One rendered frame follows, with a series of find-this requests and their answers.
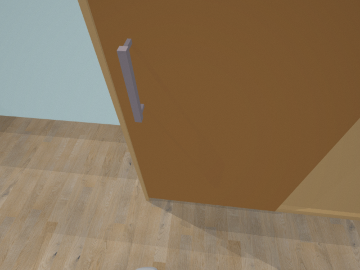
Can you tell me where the wardrobe door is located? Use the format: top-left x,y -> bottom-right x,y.
282,118 -> 360,213
88,0 -> 360,212

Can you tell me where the handle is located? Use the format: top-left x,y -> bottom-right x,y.
117,38 -> 145,123

